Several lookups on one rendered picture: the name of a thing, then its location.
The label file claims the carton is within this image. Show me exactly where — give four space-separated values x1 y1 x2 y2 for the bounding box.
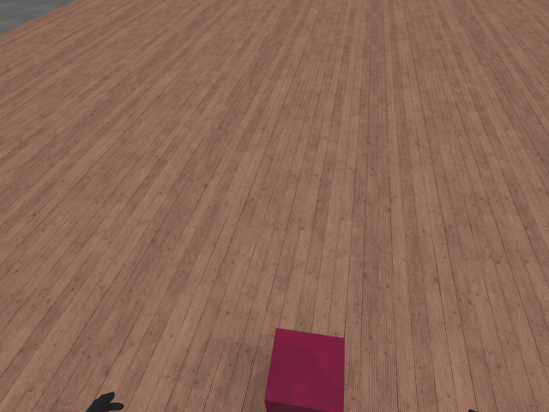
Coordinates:
264 328 345 412

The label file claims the robot left hand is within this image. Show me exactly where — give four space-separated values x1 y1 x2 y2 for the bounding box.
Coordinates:
86 392 124 412

